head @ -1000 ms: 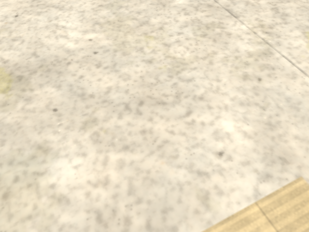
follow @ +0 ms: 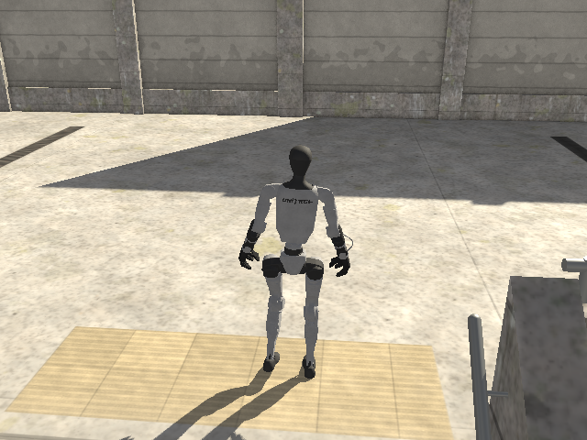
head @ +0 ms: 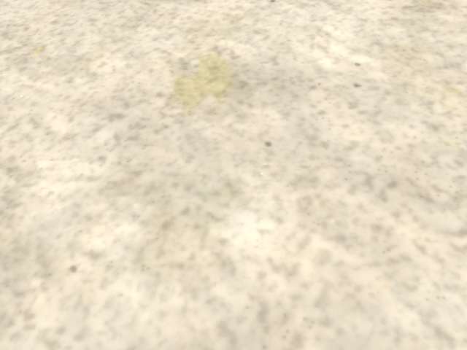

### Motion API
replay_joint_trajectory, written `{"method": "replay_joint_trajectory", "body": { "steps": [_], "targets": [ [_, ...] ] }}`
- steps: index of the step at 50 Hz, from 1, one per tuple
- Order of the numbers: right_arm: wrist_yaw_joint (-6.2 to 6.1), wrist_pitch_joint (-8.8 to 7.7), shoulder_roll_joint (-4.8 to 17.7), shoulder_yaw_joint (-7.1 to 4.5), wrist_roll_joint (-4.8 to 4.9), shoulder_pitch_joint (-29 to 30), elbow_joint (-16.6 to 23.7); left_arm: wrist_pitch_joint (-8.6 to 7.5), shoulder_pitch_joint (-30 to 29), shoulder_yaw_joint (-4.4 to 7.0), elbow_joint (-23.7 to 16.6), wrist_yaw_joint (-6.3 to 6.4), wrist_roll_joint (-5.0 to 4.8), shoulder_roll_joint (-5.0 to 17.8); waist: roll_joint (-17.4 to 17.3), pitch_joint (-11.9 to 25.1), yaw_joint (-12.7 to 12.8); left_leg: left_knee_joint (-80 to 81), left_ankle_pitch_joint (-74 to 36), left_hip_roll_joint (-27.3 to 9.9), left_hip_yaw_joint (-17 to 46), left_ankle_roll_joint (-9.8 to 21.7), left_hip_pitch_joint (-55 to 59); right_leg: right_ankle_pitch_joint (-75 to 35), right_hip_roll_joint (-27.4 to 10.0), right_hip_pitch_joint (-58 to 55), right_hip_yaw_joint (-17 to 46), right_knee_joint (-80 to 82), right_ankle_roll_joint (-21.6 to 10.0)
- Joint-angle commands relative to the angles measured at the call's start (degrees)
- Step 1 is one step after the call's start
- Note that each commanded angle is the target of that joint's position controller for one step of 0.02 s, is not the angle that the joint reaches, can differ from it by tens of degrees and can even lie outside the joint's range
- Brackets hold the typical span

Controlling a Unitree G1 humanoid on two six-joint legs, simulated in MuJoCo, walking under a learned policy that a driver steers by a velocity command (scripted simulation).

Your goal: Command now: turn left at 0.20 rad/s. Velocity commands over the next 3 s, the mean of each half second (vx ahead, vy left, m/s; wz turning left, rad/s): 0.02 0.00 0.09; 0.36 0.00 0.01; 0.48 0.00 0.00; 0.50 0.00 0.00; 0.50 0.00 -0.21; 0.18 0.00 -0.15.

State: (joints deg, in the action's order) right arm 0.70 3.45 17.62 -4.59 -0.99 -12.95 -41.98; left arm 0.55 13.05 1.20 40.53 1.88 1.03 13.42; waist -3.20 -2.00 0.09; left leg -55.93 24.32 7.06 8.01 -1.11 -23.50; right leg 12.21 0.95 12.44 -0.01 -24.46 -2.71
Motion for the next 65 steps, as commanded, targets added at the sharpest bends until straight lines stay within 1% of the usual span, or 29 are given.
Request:
{"method": "replay_joint_trajectory", "body": {
  "steps": [1,5,7,8,9,10,11,12,20,22,24,26,29,32,33,34,35,36,38,43,51,54,56,57,58,59,60,63,65],
  "targets": [
    [-0.02,0.05,2.41,-0.14,0.40,-0.96,2.02,-1.11,-0.64,1.62,-2.56,0.12,-0.10,7.02,11.34,3.46,-0.08,5.33,0.30,-1.60,-1.40,-1.32,-0.36,-19.87,-11.87,-6.69,10.10,6.29,-8.50],
    [-0.67,0.21,1.62,1.08,0.94,0.63,1.12,-0.31,1.50,2.17,-0.33,-0.52,0.34,8.94,14.26,3.03,1.61,21.59,1.75,-2.95,-6.82,0.00,7.84,-18.01,-11.52,-5.83,10.89,4.49,-8.85],
    [-1.22,-0.53,0.92,1.64,0.88,-2.06,-0.64,0.17,1.37,2.24,0.75,-0.68,-0.21,9.18,12.01,2.62,-0.71,36.39,-10.61,-3.46,-7.64,1.49,15.34,-20.38,-10.65,-2.97,10.09,1.78,-6.72],
    [-1.57,-1.20,2.23,1.62,0.30,-2.01,-1.03,-0.10,2.25,2.11,1.15,-0.67,-0.21,8.57,9.98,3.29,-0.59,39.71,-16.65,-5.79,-3.85,2.42,20.44,-19.12,-10.46,0.20,10.37,1.15,-4.29],
    [-2.02,-2.06,4.96,1.49,-0.66,-2.21,-0.78,-0.61,2.54,1.63,0.40,-0.98,-0.34,6.87,4.47,5.41,0.21,40.21,-19.99,-12.84,3.83,3.78,24.86,-13.72,-8.64,3.65,8.52,-1.43,-1.64],
    [-2.04,-2.41,6.55,1.36,-0.10,1.78,-1.10,-0.74,2.86,0.92,0.19,-1.17,-1.03,4.19,-4.66,3.08,3.32,37.80,-26.37,-17.06,7.51,6.64,16.91,-2.00,-2.94,1.37,3.60,1.53,0.08],
    [-1.65,-2.79,2.91,2.28,0.28,3.31,-1.01,-0.47,1.44,0.94,1.64,-0.90,-0.30,5.26,-2.90,2.70,1.97,37.41,-22.66,-16.59,6.58,6.97,13.46,-0.75,-3.18,-3.55,3.59,2.76,0.71],
    [-1.59,-3.08,2.27,2.57,0.27,3.54,-1.27,-0.38,0.44,1.32,2.42,-0.89,-0.16,6.20,-2.16,1.38,1.27,37.49,-19.17,-14.33,5.05,5.82,12.47,-2.58,-2.96,-4.07,3.98,2.85,0.74],
    [-2.44,-3.61,2.27,3.05,0.44,0.20,-6.99,-0.48,1.80,1.22,8.76,-0.93,-0.28,5.64,1.35,-0.50,0.58,38.01,-16.70,-11.53,2.40,4.81,12.71,-6.55,-4.56,-4.60,5.03,4.63,0.53],
    [-2.40,-3.25,4.00,2.31,0.32,-1.79,-8.68,-0.23,2.28,1.53,10.12,-1.09,-0.08,5.98,0.16,-0.09,0.01,39.19,1.92,-10.53,3.42,6.72,12.36,7.25,-1.54,-3.00,2.37,0.81,-0.15],
    [-2.07,-2.61,6.13,1.41,0.00,-3.87,-9.24,0.00,0.23,1.66,9.57,-1.63,0.56,5.85,-2.96,-4.95,-1.58,44.22,21.17,-14.54,10.89,10.64,10.66,16.95,1.08,6.48,-0.13,-6.09,-0.89],
    [-1.87,-2.81,7.08,0.74,0.07,-4.49,-9.76,-0.60,-1.32,1.22,8.66,-2.14,1.04,4.15,-5.95,-8.91,-2.08,49.37,25.04,-21.34,19.22,14.82,10.12,12.11,0.09,11.81,-2.31,-13.52,-1.35],
    [-1.45,-4.26,6.08,0.54,-0.21,-2.80,-9.85,-2.28,-0.64,1.72,8.55,-2.83,0.59,5.45,-3.78,-6.76,-0.59,48.96,13.93,-21.57,16.59,15.19,13.55,12.31,-1.87,12.14,-1.12,-14.16,-2.34],
    [-1.01,-5.06,5.24,0.32,0.62,1.13,-9.70,-3.55,9.35,2.02,12.76,-2.69,0.05,4.33,-1.39,-4.46,4.88,41.11,8.63,-14.85,6.30,11.42,2.04,4.89,1.51,-10.45,-4.14,-0.13,-2.82],
    [-0.99,-5.46,3.08,0.87,0.10,2.54,-8.91,-3.99,15.47,2.70,14.83,-2.13,0.38,6.48,4.13,-3.44,7.21,31.84,6.38,-11.26,1.71,9.55,-5.44,9.55,-2.74,-19.52,3.19,4.46,-3.33],
    [-0.52,-6.02,-2.15,2.33,0.43,3.34,-6.93,-4.43,21.72,3.87,15.60,-1.65,0.74,11.88,18.36,-0.28,8.87,12.48,4.35,-3.78,-7.82,6.62,-14.36,29.25,-17.21,-25.57,28.02,16.32,-7.35],
    [-0.43,-6.18,2.22,1.35,-0.79,4.60,-6.33,-4.00,21.69,4.03,16.58,-1.92,0.49,12.55,15.53,-4.05,7.54,2.99,6.43,-3.35,-6.90,7.02,-18.94,33.92,-23.14,-19.89,38.66,20.21,-11.01],
    [0.01,-6.33,3.21,1.01,-1.08,4.32,-6.86,-3.93,15.94,3.30,15.03,-2.05,0.55,9.95,8.50,-7.23,3.86,-1.67,1.30,-6.96,-4.27,7.61,-18.96,32.12,-21.49,-15.45,34.19,19.30,-10.88],
    [1.13,-6.86,1.63,1.37,-0.63,1.88,-8.75,-4.80,10.37,2.50,13.40,-2.15,0.26,7.46,6.40,-6.01,0.69,-1.84,-7.38,-9.96,-5.11,6.99,-16.08,19.19,-16.28,-13.37,23.75,19.76,-8.05],
    [1.79,-5.79,0.09,1.90,-1.35,5.97,-8.21,-6.09,16.92,1.30,17.35,-1.79,-0.46,4.92,7.63,-3.53,1.51,-1.49,-14.51,-10.75,-9.90,3.65,-18.68,-11.68,-12.01,-16.96,10.58,17.56,-7.32],
    [1.56,-5.74,-1.67,3.42,-0.24,20.06,-2.42,-6.15,19.38,0.62,20.19,-1.22,-0.01,5.04,9.14,-6.69,3.35,19.40,-21.16,-7.94,-14.67,4.24,-11.49,-29.33,-11.45,-14.23,4.30,17.48,-7.54],
    [0.58,-6.18,0.13,2.60,-0.29,14.37,-3.43,-6.28,16.47,0.86,20.43,-0.95,-0.09,6.26,9.08,-3.50,-0.48,22.83,-18.56,-5.13,-15.06,7.62,-1.84,-48.39,-12.76,-17.01,2.50,10.02,-6.29],
    [-0.48,-6.99,2.57,1.06,-0.35,-1.95,-8.79,-5.75,14.45,1.22,20.23,-0.81,-0.05,7.36,8.07,5.13,-7.35,27.17,-17.95,-2.78,-14.88,10.01,15.23,-54.68,-11.30,-15.78,0.51,-8.72,-4.64],
    [-1.23,-7.40,5.56,-0.08,-1.51,-11.00,-11.05,-5.67,14.66,0.86,19.39,-1.03,-0.28,6.32,5.35,10.55,-10.33,28.23,-11.72,-10.39,-6.77,12.18,29.06,-39.27,-9.19,-5.67,-0.55,-23.45,-4.07],
    [-1.38,-7.41,11.14,-1.47,-2.99,-15.50,-11.39,-5.50,21.46,-0.43,18.18,-1.78,-1.73,-0.97,-7.36,18.72,-6.57,31.42,-2.57,-28.96,22.26,19.82,44.97,3.02,0.36,14.12,-2.96,-47.15,-1.77],
    [-0.54,-6.79,8.77,-1.22,-0.48,-12.23,-11.37,-5.42,19.49,1.08,18.84,-1.82,-0.60,4.24,-2.84,18.35,-6.64,41.31,3.47,-30.21,36.16,21.55,41.08,16.08,3.04,20.94,3.70,-54.48,-2.90],
    [-0.48,-6.81,6.07,-0.54,0.47,-4.60,-10.48,-5.40,13.03,1.73,16.53,-1.86,-0.16,5.59,-1.07,7.12,-3.39,42.90,6.33,-27.80,25.48,19.22,31.46,9.87,-1.24,24.58,4.04,-53.90,-3.53],
    [-0.35,-8.31,-1.25,1.48,0.35,-0.18,-11.45,-4.77,9.86,1.43,15.86,-2.63,0.93,2.73,1.17,-0.73,1.36,47.36,-10.96,-20.55,8.11,14.51,13.31,3.29,-5.97,16.68,3.30,-44.78,-2.78],
    [-0.42,-9.33,-1.67,1.77,0.25,-3.06,-13.13,-3.60,10.30,1.24,16.06,-3.27,1.20,1.02,0.94,-0.50,2.45,48.18,-18.08,-18.95,3.62,14.24,11.24,2.85,-6.37,14.84,2.21,-42.08,-1.73]
  ]
}}
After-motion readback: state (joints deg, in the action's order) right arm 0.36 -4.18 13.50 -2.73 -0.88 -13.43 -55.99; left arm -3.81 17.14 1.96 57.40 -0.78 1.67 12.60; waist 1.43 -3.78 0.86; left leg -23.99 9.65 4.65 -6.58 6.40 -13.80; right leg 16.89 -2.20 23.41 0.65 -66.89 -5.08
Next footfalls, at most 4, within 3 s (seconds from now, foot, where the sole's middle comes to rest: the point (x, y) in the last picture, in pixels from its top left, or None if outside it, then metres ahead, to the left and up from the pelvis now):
0.18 left None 0.01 0.12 -0.78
1.14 left None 0.42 0.07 -0.78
1.68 right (295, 268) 0.74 -0.10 -0.78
2.22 left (237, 194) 1.04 0.09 -0.78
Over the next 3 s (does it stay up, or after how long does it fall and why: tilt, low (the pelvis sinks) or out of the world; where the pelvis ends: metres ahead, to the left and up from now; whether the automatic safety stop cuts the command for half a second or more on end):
stays up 1.15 -0.02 -0.01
